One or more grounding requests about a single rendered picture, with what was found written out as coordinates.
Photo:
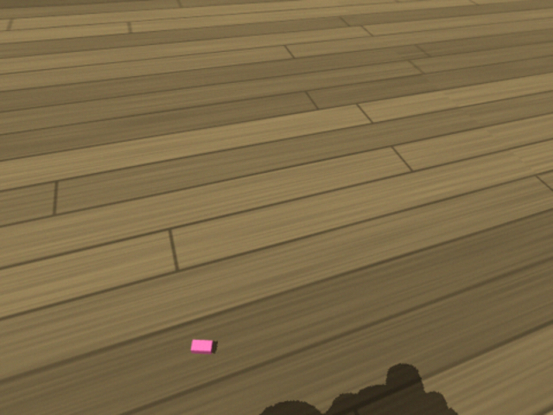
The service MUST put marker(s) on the small box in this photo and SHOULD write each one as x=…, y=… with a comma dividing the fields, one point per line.
x=202, y=347

